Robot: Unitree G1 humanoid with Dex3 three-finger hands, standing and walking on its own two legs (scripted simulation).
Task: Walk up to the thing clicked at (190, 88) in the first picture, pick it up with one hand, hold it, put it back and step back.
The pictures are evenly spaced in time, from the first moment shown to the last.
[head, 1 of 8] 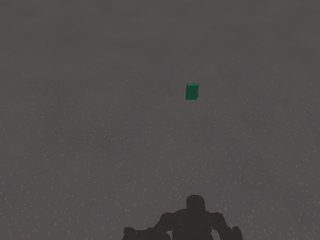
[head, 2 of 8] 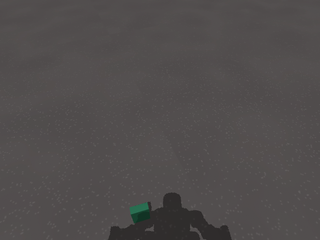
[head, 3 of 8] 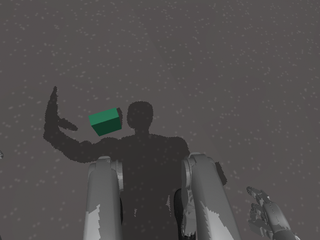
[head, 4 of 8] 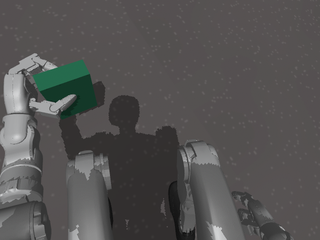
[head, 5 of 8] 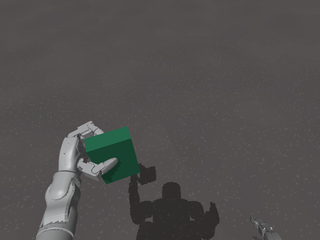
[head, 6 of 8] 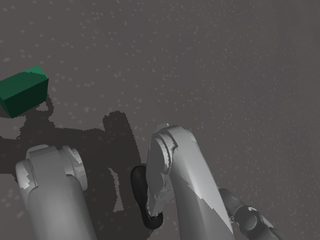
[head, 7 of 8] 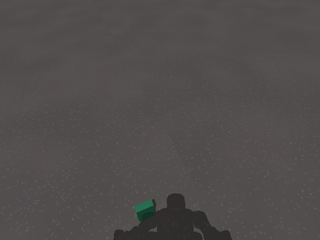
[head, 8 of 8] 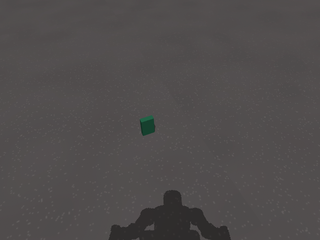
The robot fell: no
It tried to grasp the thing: yes
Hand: left
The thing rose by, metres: 0.69
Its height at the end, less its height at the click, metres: +0.00
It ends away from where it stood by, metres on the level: 0.01
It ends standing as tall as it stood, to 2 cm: yes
